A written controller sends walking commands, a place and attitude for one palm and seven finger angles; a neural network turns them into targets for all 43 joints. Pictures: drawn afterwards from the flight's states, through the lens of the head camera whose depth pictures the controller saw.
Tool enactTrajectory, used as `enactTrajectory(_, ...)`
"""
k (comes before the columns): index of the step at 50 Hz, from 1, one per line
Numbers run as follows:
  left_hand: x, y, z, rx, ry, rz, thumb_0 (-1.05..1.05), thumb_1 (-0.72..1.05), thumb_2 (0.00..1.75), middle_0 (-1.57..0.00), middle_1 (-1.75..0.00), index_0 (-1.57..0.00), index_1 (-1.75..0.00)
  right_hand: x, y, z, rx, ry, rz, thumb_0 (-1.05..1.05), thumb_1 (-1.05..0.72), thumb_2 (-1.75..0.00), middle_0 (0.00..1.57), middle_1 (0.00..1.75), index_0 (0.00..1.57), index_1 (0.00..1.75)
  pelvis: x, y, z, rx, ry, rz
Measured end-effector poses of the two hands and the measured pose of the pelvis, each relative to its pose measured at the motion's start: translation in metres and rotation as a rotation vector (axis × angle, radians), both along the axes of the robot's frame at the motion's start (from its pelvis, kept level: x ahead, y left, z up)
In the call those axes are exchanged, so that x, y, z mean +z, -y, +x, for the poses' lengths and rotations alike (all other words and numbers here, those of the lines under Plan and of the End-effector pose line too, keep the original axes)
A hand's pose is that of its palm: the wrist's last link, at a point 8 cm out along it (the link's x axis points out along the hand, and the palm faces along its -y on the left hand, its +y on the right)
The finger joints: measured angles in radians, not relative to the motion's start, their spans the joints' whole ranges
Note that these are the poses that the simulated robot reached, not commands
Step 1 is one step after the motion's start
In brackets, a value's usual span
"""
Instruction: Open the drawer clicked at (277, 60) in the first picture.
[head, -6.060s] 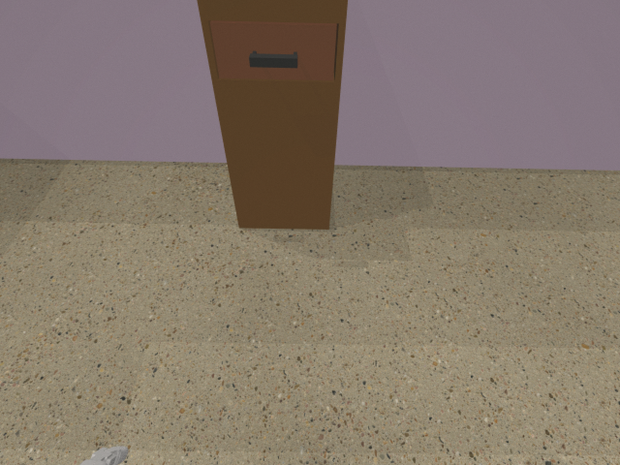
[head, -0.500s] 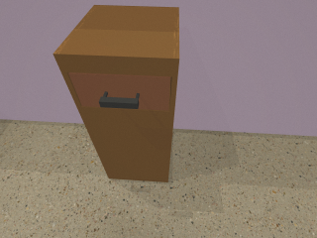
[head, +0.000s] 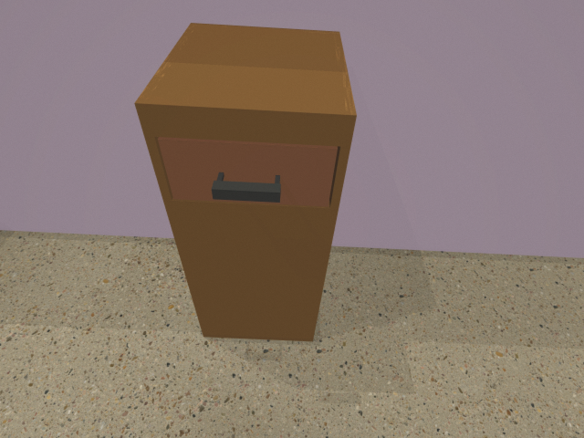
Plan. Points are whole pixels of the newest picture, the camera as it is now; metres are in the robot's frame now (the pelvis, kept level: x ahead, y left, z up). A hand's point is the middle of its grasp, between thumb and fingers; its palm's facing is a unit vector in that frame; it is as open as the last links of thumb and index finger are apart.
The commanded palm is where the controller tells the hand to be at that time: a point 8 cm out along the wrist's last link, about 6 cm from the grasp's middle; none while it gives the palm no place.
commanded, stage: shuffle to correct the standing spot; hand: left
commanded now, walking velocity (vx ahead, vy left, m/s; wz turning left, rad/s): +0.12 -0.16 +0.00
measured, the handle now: (248, 184) +0.59 +0.13 +0.00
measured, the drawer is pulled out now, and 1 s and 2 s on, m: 0.00 0.00 0.00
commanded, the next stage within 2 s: come to a stop and stand still in 0.38 s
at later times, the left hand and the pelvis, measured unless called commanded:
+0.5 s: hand out of the picture +0.03 +0.10 -0.17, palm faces +0.10 -0.98 -0.18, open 7.3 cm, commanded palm none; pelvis +0.04 -0.06 +0.00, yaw +2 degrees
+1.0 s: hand out of the picture +0.06 +0.11 -0.18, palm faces +0.06 -0.98 -0.21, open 7.4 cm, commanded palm none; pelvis +0.06 -0.05 +0.00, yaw +0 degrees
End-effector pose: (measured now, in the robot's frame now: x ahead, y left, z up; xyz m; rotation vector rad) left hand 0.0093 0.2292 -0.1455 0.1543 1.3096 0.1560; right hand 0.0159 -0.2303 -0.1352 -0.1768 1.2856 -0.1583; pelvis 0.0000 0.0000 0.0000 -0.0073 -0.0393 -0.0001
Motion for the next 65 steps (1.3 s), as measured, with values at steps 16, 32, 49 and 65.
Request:
enactTrajectory(16,0.006,0.038,-0.018,-0.027,-0.153,-0.035,0.01,0.91,0.9,-0.2,-0.29,-0.2,-0.3,-0.008,0.022,-0.069,-0.138,-0.179,0.007,0.01,-0.9,-0.9,0.2,0.3,0.2,0.3,0.002,0.025,0.012,-0.044,-0.02,0.02)
enactTrajectory(32,-0.003,0.104,0.013,0.093,-0.1,-0.085,0.01,0.91,0.89,-0.2,-0.29,-0.2,-0.3,-0.008,0.058,0.057,-0.011,-0.07,0.005,0.01,-0.92,-0.9,0.2,0.3,0.2,0.3,0.0,0.064,0.059,0.031,-0.031,-0.026)
enactTrajectory(49,0.001,0.07,0.044,0.051,-0.078,-0.004,0.01,0.91,0.89,-0.2,-0.3,-0.2,-0.3,-0.008,0.045,0.116,0.011,0.06,0.021,0.0,-0.93,-0.9,0.2,0.3,0.2,0.3,-0.003,0.055,0.062,-0.007,-0.027,0.002)
enactTrajectory(65,0.003,0.066,0.041,0.012,-0.034,-0.018,0.01,0.91,0.9,-0.2,-0.29,-0.2,-0.3,-0.007,0.042,0.023,-0.033,-0.113,0.038,0.0,-0.92,-0.9,0.2,0.3,0.2,0.3,0.003,0.053,0.05,0.0,-0.013,-0.003)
